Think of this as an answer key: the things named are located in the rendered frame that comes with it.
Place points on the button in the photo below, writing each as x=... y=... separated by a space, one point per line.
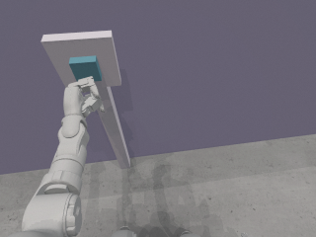
x=85 y=66

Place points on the robot left shin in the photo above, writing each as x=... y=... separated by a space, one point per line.
x=124 y=228

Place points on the left robot hand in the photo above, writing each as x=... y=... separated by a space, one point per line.
x=74 y=104

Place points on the left robot upper arm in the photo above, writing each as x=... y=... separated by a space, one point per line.
x=52 y=215

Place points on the panel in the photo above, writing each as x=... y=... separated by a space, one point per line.
x=61 y=47

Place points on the robot left forearm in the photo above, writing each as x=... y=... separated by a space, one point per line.
x=67 y=166

